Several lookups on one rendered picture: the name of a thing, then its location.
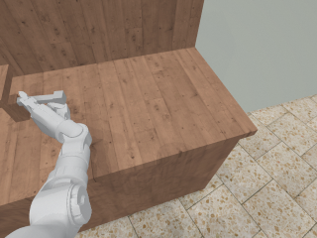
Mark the robot left hand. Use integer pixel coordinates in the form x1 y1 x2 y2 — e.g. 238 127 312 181
19 91 71 139

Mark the tap lever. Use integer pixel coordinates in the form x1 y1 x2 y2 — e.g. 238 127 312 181
17 90 67 106

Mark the left robot upper arm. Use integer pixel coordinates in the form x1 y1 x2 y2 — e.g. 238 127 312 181
5 183 92 238

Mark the counter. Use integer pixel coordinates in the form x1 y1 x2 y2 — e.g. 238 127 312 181
0 0 258 238

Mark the left robot forearm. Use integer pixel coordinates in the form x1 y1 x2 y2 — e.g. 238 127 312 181
29 119 92 225

